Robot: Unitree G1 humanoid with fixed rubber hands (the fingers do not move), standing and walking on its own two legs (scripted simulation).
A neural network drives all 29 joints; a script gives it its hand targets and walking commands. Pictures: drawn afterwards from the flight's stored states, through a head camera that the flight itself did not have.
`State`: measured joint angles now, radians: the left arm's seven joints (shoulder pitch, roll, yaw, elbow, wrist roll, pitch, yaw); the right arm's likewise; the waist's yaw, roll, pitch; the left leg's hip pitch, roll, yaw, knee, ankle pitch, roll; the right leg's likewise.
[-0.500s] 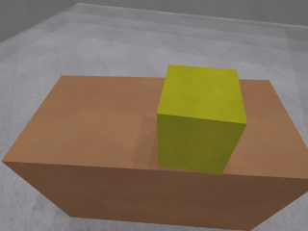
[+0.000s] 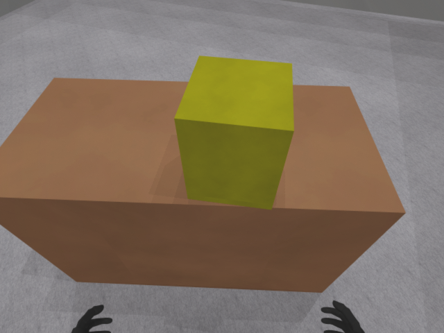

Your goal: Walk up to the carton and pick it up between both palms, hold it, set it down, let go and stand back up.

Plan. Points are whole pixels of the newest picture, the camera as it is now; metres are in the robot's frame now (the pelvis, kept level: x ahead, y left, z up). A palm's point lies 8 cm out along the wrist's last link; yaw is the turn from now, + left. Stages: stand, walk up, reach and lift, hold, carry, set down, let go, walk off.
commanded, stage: reach and lift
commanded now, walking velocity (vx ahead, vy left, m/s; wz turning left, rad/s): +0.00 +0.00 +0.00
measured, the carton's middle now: (236, 135) +0.52 +0.02 +0.04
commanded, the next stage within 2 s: none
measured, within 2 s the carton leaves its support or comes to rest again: neither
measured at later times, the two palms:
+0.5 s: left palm (71, 330) +0.14 +0.28 -0.04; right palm (347, 322) +0.17 -0.17 -0.03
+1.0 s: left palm (81, 290) +0.19 +0.27 -0.01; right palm (339, 290) +0.21 -0.16 +0.00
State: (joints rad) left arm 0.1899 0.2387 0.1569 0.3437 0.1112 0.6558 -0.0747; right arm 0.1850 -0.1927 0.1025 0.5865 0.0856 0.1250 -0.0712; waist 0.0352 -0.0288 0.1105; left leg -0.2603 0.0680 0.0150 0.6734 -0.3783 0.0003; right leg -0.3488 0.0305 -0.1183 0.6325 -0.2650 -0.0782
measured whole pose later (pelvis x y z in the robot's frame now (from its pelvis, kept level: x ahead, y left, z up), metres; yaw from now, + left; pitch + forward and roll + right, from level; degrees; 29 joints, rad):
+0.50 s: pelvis -0.06 -0.02 +0.00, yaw +4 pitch -10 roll +1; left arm -0.08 0.33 0.14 0.51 0.01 0.56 -0.12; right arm 0.02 -0.09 0.09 0.42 0.14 0.35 -0.18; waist 0.02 -0.07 0.10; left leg -0.23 0.05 0.01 0.66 -0.35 0.01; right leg -0.28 0.01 -0.15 0.66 -0.35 -0.07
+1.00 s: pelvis -0.07 +0.01 +0.00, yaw +5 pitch -6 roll +0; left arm -0.27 0.27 0.08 0.69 -0.10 0.30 -0.06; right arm -0.18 -0.09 -0.05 0.56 0.11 0.23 -0.13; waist -0.01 -0.03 0.06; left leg -0.32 0.04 0.03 0.62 -0.23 -0.01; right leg -0.31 0.01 -0.07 0.62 -0.22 -0.05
